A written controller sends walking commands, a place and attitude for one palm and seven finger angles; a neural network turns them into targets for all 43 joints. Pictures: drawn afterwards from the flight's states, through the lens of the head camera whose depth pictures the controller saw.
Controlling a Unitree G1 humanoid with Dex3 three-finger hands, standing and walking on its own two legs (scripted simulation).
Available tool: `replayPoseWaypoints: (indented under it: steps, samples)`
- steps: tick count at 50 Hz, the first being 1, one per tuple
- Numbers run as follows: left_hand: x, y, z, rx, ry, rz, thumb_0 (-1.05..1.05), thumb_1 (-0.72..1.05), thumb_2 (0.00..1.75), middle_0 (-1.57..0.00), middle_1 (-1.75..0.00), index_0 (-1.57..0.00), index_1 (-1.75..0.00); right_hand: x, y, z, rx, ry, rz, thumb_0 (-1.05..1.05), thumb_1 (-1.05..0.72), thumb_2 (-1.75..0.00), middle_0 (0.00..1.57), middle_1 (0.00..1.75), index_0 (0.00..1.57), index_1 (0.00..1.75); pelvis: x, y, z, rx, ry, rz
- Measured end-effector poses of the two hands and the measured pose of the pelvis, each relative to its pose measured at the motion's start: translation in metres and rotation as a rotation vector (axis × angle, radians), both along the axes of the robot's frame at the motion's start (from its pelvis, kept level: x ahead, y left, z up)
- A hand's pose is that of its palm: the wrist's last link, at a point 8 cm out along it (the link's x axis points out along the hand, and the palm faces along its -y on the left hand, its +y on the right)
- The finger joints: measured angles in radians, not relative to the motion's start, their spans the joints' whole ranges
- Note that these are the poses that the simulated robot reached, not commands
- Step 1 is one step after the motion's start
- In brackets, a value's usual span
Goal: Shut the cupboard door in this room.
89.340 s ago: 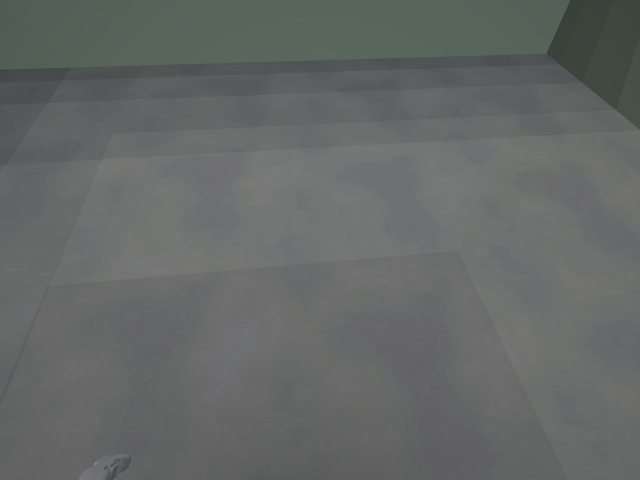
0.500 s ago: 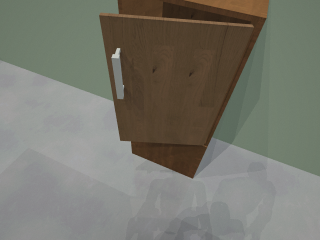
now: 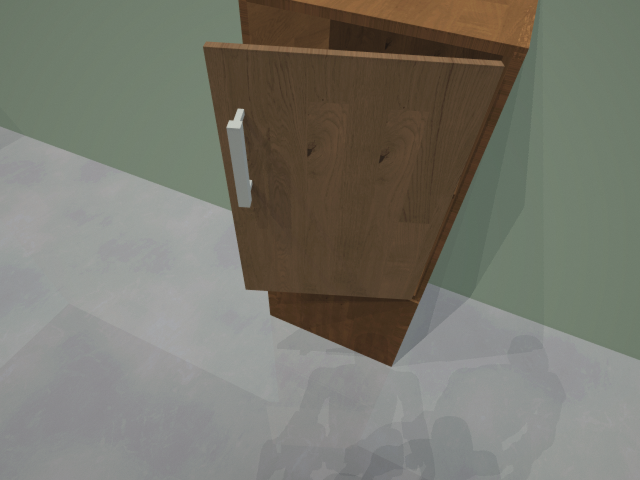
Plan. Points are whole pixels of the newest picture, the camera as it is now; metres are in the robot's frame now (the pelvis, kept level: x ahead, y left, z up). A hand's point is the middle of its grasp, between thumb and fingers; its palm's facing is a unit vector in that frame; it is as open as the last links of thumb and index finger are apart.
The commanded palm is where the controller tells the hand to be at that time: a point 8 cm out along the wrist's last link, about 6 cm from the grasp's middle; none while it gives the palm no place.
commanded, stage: look again from close up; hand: left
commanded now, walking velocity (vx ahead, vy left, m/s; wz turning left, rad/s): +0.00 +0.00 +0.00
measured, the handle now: (242, 160) +0.57 +0.17 +0.08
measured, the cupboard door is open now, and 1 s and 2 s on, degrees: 22 22 22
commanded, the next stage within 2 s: shuffle to correct the standing spot in 0.40 s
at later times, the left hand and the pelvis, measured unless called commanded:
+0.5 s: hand out of the picture -0.04 +0.15 -0.18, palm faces +0.02 -0.99 -0.15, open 7.4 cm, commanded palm none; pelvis -0.02 +0.00 +0.00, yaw +0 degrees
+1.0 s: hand out of the picture -0.04 +0.14 -0.19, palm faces +0.09 -0.99 -0.10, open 7.4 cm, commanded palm none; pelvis +0.07 +0.01 -0.02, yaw +0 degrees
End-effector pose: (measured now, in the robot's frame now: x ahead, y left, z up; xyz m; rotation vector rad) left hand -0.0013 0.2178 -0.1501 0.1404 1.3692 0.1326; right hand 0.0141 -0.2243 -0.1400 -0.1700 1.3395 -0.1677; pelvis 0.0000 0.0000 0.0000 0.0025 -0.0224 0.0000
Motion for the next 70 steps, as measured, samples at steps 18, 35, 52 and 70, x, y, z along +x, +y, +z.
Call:
replayPoseWaypoints:
  steps: [18, 35, 52, 70]
  samples:
    - [-0.031, -0.012, 0.002, -0.021, 0.043, 0.014, 0.00, 0.91, 0.90, -0.20, -0.30, -0.20, -0.29, -0.041, 0.010, -0.002, 0.040, 0.078, -0.012, 0.00, -0.91, -0.90, 0.20, 0.30, 0.20, 0.30, -0.014, -0.003, 0.002, 0.001, 0.001, 0.006]
    - [-0.046, -0.021, -0.003, -0.035, 0.085, 0.034, 0.00, 0.91, 0.90, -0.20, -0.30, -0.20, -0.29, -0.049, 0.006, -0.008, 0.051, 0.106, -0.034, 0.00, -0.91, -0.90, 0.20, 0.30, 0.20, 0.30, -0.005, -0.009, -0.004, 0.011, 0.013, 0.001]
    - [-0.023, -0.015, -0.018, -0.096, 0.262, 0.079, 0.00, 0.91, 0.90, -0.20, -0.30, -0.20, -0.29, 0.083, 0.005, -0.002, -0.044, -0.062, -0.011, 0.01, -0.92, -0.90, 0.20, 0.30, 0.20, 0.30, 0.078, 0.010, -0.018, -0.007, 0.016, -0.026]
    - [0.273, -0.013, 0.001, 0.010, -0.167, -0.084, 0.01, 0.93, 0.90, -0.20, -0.30, -0.19, -0.29, 0.077, 0.009, 0.000, 0.064, 0.228, -0.107, 0.00, -0.91, -0.90, 0.20, 0.30, 0.20, 0.30, 0.174, -0.027, -0.007, -0.010, 0.024, 0.002]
